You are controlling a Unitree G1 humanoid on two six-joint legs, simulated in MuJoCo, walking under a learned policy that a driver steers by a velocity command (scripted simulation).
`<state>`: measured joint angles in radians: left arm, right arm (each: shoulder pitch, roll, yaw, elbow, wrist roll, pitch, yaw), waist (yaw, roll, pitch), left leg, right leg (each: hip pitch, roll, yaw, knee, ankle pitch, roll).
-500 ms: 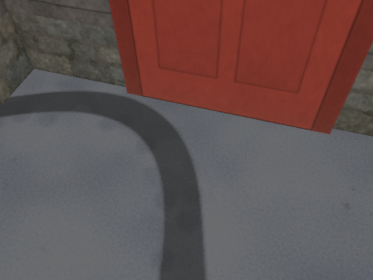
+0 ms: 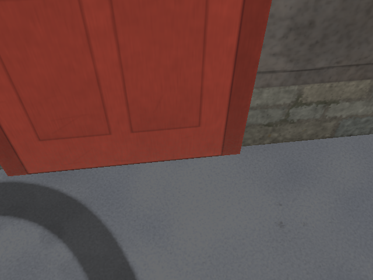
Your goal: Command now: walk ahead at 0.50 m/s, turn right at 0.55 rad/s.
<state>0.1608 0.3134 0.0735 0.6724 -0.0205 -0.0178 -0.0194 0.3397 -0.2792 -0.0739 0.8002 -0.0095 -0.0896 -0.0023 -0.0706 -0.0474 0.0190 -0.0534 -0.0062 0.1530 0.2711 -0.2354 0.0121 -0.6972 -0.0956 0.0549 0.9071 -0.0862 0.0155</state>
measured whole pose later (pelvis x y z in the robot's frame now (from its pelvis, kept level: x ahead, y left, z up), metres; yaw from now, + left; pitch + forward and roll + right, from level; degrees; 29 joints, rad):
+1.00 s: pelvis +0.39 -0.09 -0.01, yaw -15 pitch -2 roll +1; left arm 0.19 0.26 0.01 0.88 0.02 0.03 0.03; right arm 0.16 -0.24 0.01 0.86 -0.04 -0.04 -0.03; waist -0.02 0.00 0.02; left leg -0.31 -0.01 0.02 0.45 -0.12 0.00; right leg -0.21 -0.01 0.07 0.54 -0.30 0.02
